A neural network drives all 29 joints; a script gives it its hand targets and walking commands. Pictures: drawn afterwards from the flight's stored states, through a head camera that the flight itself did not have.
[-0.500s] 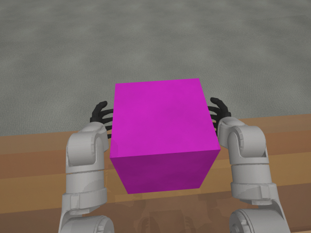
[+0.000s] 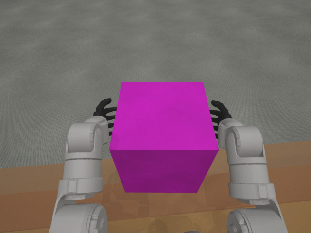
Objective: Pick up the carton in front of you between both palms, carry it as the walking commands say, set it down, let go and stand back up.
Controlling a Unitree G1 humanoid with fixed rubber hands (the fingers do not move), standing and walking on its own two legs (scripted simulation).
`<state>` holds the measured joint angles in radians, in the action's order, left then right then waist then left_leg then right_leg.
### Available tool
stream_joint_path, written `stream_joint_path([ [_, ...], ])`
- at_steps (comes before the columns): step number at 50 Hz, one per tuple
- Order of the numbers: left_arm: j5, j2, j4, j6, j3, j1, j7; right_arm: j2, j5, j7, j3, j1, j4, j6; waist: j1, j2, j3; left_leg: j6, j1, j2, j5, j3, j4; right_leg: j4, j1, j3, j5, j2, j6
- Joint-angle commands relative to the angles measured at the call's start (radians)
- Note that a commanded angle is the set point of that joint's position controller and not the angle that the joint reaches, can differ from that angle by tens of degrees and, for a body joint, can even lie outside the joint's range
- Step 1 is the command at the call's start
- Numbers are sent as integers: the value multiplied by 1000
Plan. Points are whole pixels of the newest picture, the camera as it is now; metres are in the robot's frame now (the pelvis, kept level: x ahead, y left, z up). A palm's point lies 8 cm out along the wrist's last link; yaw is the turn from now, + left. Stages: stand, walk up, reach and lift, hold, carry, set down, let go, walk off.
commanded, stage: carry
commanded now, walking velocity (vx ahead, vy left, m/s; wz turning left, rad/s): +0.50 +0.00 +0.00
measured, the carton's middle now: (161, 140) +0.37 -0.02 +0.04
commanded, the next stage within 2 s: none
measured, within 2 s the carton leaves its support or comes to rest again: neither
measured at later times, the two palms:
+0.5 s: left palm (114, 92) +0.69 +0.16 -0.05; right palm (183, 83) +0.71 -0.14 -0.04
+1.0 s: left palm (130, 64) +1.08 +0.11 -0.17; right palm (180, 63) +1.05 -0.19 -0.16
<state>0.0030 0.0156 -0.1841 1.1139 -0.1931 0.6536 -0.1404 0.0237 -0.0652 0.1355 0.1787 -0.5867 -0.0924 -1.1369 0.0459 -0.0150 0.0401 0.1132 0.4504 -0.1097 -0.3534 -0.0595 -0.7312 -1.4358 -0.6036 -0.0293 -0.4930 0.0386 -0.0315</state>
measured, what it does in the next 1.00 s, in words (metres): goes down: right foot 0.11 m lower, then left foot 0.11 m lower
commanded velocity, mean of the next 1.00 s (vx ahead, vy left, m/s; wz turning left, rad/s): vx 0.36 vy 0.00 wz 0.00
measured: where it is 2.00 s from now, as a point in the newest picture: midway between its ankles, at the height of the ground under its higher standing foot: (156, 138)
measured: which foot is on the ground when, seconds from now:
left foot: down 0.00-0.28, up 0.30-0.64, down 0.66-1.00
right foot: up 0.00-0.26, down 0.28-0.68, up 0.70-1.00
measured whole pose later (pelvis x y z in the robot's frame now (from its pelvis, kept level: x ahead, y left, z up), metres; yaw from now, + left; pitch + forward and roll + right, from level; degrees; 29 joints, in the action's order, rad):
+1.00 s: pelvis +0.72 +0.00 -0.25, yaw +0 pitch +3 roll +1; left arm 0.07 -0.04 -0.02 1.12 -0.25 0.55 -0.13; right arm 0.00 0.04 0.17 0.12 -0.60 -0.13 -1.09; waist 0.15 0.02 -0.02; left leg 0.11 0.32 -0.11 -0.67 -0.05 -0.94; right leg -0.67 -0.69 0.01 0.22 -0.01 -0.05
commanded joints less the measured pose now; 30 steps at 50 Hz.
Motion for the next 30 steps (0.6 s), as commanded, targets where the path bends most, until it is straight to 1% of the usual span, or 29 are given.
stream_joint_path([
  [1,-289,-1041,71,11,541,525,230,1076,516,-242,-709,-780,115,23,25,30,395,219,-450,373,612,554,134,289,-263,-49,55,-65,30],
  [2,-267,-1044,94,2,534,537,226,1119,537,-251,-716,-827,133,34,43,-2,384,210,-411,360,677,544,155,330,-212,-14,102,-53,33],
  [3,-260,-1059,110,-9,531,549,225,1145,560,-257,-725,-849,146,45,36,-45,420,181,-445,350,776,509,96,276,-201,-9,250,-62,12],
  [4,-250,-1059,130,-22,535,567,222,1172,581,-263,-742,-873,156,56,47,10,410,129,-446,257,645,410,6,432,-237,-19,437,-64,-6],
  [5,-242,-1061,135,-31,538,572,217,1189,597,-267,-749,-879,157,64,71,5,416,109,-448,218,621,378,-7,500,-222,30,545,-35,-18],
  [6,-236,-1058,148,-40,541,573,212,1196,610,-270,-755,-890,161,72,78,9,403,100,-391,178,495,313,-21,646,-136,55,675,-24,-20],
  [8,-228,-1037,204,-53,565,600,200,1178,609,-276,-749,-863,161,91,91,-35,371,81,-262,142,430,255,-14,803,85,103,759,14,-26],
  [9,-230,-1026,220,-51,578,600,195,1181,609,-275,-748,-838,152,91,77,-74,358,73,-209,131,388,219,-41,852,181,110,801,21,-33],
  [10,-235,-1007,252,-47,588,608,189,1169,611,-273,-744,-823,157,92,77,-102,353,67,-194,116,330,176,-99,910,255,126,862,29,-37],
  [11,-230,-994,248,-41,595,594,185,1162,601,-270,-735,-795,135,87,21,-133,407,46,-172,143,397,136,-220,830,384,140,965,26,-53],
  [12,-233,-978,252,-34,605,578,186,1147,583,-267,-732,-741,108,82,-59,-113,442,17,-146,162,553,111,-354,868,500,129,901,11,-76],
  [13,-237,-968,242,-27,611,539,191,1126,556,-264,-717,-713,95,75,-162,14,467,-26,-17,148,560,76,-561,937,723,106,822,-19,-93],
  [14,-249,-957,228,-18,607,517,202,1107,529,-258,-700,-698,75,68,-186,162,375,-68,149,48,-64,28,-884,1001,757,2,921,-134,-134],
  [15,-254,-938,168,-7,603,500,207,1071,498,-253,-665,-671,54,41,-108,233,489,-102,389,33,-342,100,-975,712,1052,-269,1287,-316,-226],
  [16,-294,-949,134,9,627,495,219,1014,449,-237,-626,-587,-13,31,-87,117,537,-102,552,78,-305,147,-946,713,1142,-354,1072,-403,-281],
  [17,-342,-997,139,-3,658,524,233,986,406,-228,-583,-573,21,25,-142,174,583,-78,586,94,-167,191,-865,795,1021,-497,632,-404,-357],
  [18,-377,-1057,159,-5,672,587,243,990,384,-222,-592,-649,37,22,-124,49,489,-79,540,137,-138,167,-763,785,881,-456,662,-339,-309],
  [19,-406,-1088,179,-7,696,643,252,1003,368,-219,-571,-638,23,25,-118,21,441,-80,543,136,-123,166,-665,783,781,-431,726,-327,-313],
  [20,-440,-1134,180,-10,717,675,259,1008,354,-217,-558,-624,28,30,-115,-17,424,-102,469,151,-110,160,-550,821,657,-432,646,-331,-316],
  [21,-472,-1168,201,-20,740,726,264,1006,341,-216,-544,-632,34,39,-120,-18,393,-111,387,152,-113,138,-416,858,548,-417,614,-320,-315],
  [22,-494,-1194,214,-30,756,769,268,1011,336,-213,-544,-647,47,48,-124,8,378,-113,339,147,-50,114,-377,869,503,-408,721,-314,-305],
  [23,-507,-1210,221,-39,761,780,270,1016,331,-210,-549,-657,61,58,-127,51,411,-96,323,144,118,94,-449,802,535,-358,823,-295,-272],
  [24,-522,-1217,230,-47,763,776,271,1013,326,-206,-555,-646,75,66,-133,16,415,-75,378,156,325,118,-289,706,573,-271,703,-215,-230],
  [25,-531,-1219,237,-54,766,783,272,1009,319,-201,-561,-649,87,72,-156,30,424,-62,385,129,410,72,-218,683,609,-238,704,-174,-212],
  [26,-538,-1221,243,-58,765,774,273,996,314,-196,-564,-652,110,76,-171,11,401,-60,293,112,526,38,-47,673,550,-172,606,-126,-196],
  [27,-537,-1212,244,-63,759,753,274,984,309,-190,-570,-659,128,78,-186,38,386,-58,185,89,563,10,52,684,497,-141,538,-100,-189],
  [28,-537,-1202,246,-67,758,737,274,976,307,-184,-579,-663,149,78,-187,62,364,-57,63,78,629,-9,131,673,419,-97,499,-89,-174],
  [29,-536,-1192,241,-68,758,723,273,956,305,-179,-585,-667,172,75,-177,91,358,-53,-33,65,682,-17,180,642,369,-75,454,-81,-169],
  [30,-532,-1178,227,-65,748,700,272,936,298,-174,-584,-652,179,70,-140,156,400,-30,-162,72,809,-40,92,538,326,-24,441,-104,-151],
])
